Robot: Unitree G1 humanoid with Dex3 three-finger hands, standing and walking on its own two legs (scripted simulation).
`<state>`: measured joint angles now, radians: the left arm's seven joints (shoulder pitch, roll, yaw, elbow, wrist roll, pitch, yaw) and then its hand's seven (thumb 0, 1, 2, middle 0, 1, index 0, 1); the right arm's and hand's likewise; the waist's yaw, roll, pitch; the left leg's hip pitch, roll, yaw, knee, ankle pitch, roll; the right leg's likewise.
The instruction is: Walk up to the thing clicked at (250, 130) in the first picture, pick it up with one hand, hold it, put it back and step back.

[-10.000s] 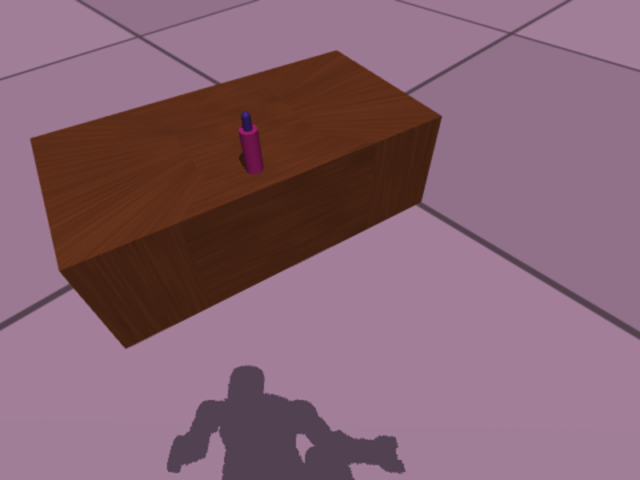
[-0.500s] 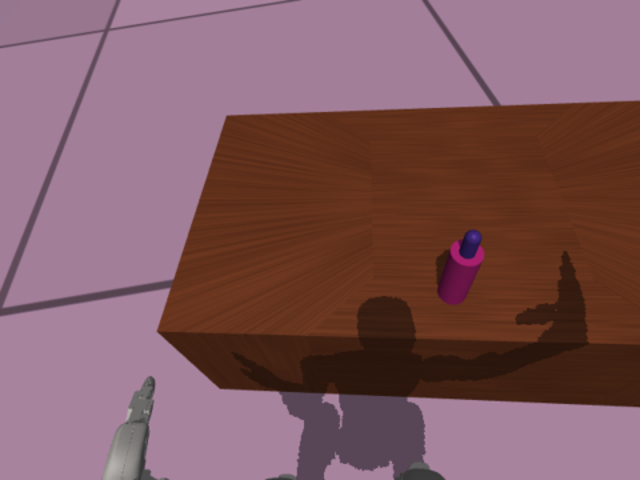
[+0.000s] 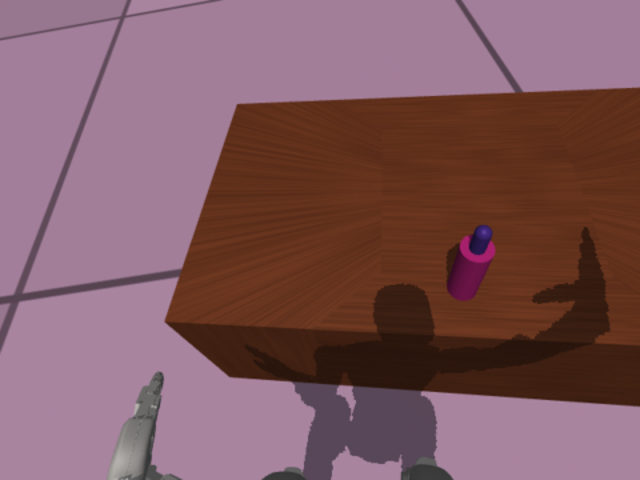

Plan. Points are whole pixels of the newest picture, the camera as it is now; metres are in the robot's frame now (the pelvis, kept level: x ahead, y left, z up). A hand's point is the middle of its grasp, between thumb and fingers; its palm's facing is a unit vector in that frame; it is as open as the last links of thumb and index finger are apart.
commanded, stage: go down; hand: right
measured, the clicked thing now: (471, 261) +0.50 -0.19 -0.18
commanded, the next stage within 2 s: approach in 0.20 s
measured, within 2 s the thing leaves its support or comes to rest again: neither
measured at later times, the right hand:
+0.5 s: hand out of the picture +0.41 -0.37 +0.06, palm faces +0.21 +0.98 +0.00, open 17.6 cm
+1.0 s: hand (537, 292) +0.44 -0.29 -0.18, palm faces +0.16 +0.99 +0.04, open 17.7 cm
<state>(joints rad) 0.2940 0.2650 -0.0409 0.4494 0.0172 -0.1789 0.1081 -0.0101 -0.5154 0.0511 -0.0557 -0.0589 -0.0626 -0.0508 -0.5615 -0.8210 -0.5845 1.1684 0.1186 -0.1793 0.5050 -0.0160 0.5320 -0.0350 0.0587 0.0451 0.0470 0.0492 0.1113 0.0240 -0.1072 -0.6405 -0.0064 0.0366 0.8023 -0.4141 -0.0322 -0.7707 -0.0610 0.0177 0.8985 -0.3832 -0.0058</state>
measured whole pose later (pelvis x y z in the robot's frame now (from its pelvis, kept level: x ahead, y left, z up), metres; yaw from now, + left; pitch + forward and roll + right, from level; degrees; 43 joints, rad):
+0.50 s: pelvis -0.01 +0.00 -0.01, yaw +0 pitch +17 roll +4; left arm 0.29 0.26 -0.06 0.38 0.03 -0.19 0.09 -0.01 -0.53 0.05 -0.05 -0.05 -0.05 -0.05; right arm -0.68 -0.87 -0.59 1.29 0.16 -0.29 0.52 -0.02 0.56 -0.04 0.06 0.05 0.05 0.05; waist 0.14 0.04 -0.12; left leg -0.74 -0.01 0.04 0.87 -0.43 -0.03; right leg -0.87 -0.06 0.02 0.97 -0.40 -0.01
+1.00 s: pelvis -0.05 +0.00 -0.13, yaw +5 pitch +29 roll +9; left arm 0.36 0.30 0.03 -0.08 0.10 -0.19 -0.02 -0.01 -0.54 0.06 -0.05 -0.04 -0.04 -0.05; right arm -0.69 -0.82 -0.73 1.28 0.09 -0.62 0.41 -0.02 0.60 -0.03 0.06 0.05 0.05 0.05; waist 0.32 0.08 -0.12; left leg -1.35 -0.05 0.08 1.42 -0.59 -0.03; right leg -1.50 -0.10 0.10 1.52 -0.55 0.00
